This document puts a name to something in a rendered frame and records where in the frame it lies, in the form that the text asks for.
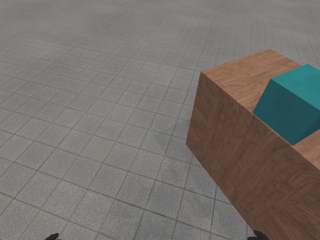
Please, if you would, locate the right robot hand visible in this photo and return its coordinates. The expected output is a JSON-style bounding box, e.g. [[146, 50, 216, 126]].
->
[[247, 230, 269, 240]]

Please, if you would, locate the pedestal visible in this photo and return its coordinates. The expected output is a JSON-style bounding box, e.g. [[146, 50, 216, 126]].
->
[[186, 49, 320, 240]]

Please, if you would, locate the carton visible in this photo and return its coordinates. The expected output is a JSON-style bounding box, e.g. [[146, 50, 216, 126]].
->
[[252, 64, 320, 146]]

